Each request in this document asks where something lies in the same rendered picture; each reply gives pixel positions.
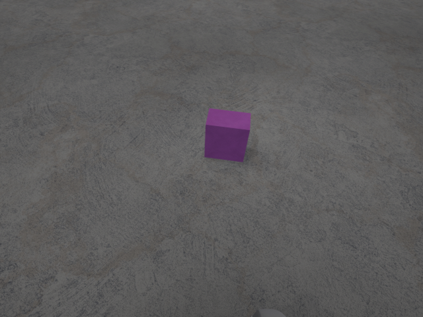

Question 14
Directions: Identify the carton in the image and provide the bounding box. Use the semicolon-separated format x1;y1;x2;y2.
204;108;251;162

